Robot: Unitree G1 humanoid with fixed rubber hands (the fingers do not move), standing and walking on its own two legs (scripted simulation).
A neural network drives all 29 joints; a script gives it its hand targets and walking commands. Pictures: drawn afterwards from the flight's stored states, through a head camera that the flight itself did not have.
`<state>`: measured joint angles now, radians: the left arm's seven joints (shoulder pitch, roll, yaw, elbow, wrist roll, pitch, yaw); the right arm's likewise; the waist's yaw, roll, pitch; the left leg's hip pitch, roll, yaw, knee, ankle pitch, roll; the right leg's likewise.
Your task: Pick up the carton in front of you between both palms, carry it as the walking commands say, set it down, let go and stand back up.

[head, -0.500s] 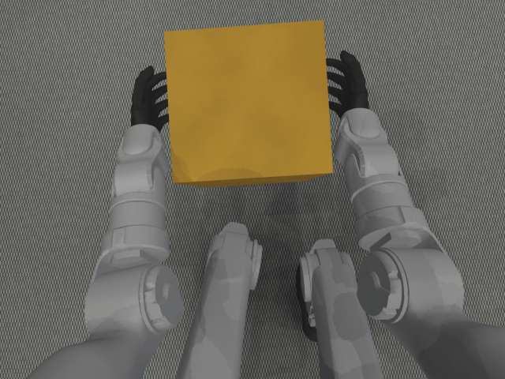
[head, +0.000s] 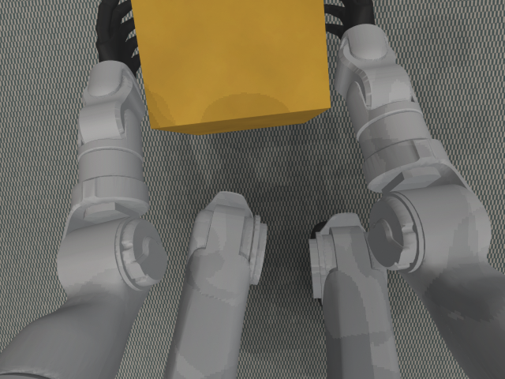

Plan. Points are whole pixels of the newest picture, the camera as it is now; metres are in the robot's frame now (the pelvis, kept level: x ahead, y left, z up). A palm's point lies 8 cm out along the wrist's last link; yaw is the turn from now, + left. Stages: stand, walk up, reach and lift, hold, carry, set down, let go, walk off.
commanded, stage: set down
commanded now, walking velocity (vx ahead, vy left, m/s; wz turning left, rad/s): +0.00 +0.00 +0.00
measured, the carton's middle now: (238, 58) +0.51 +0.14 -0.23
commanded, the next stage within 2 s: none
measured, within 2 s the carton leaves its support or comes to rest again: rests again in 0.68 s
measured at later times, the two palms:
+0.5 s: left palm (134, 72) +0.46 +0.27 -0.18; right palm (358, 35) +0.54 -0.02 -0.18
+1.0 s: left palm (138, 74) +0.46 +0.27 -0.19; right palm (359, 39) +0.55 -0.03 -0.19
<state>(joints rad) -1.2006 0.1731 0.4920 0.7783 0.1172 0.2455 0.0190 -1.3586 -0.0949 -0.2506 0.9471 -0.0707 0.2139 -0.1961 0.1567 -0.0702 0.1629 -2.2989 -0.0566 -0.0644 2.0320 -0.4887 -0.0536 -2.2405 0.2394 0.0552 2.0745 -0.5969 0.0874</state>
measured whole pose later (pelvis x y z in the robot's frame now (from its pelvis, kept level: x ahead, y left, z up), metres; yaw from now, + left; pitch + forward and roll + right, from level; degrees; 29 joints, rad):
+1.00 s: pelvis +0.00 -0.01 -0.03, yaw +1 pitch +39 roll +1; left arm -1.30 0.24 0.47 1.03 0.12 0.14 -0.06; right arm -1.44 -0.19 -0.19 1.16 -0.05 0.12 -0.11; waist 0.16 -0.09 0.27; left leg -2.29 0.00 -0.04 2.13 -0.51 -0.04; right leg -2.25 0.18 0.01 2.19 -0.61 0.03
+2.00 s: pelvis +0.01 +0.00 +0.10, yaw +4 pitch +45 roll -2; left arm -1.04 0.31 0.36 0.80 -0.10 0.15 -0.01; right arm -1.17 -0.23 -0.14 0.82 0.01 0.21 -0.13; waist 0.14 -0.05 -0.01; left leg -2.05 -0.03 -0.02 1.70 -0.44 0.00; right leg -1.98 0.09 0.03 1.76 -0.57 0.03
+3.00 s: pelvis +0.11 +0.03 +0.34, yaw +6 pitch +21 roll -1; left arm -0.05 0.22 0.10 0.51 -0.02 0.00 -0.09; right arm -0.14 -0.12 -0.12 0.56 -0.07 0.02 -0.04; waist 0.07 0.01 -0.04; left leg -0.78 -0.06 -0.04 0.68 -0.26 0.03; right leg -0.70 0.02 0.07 0.68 -0.34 0.02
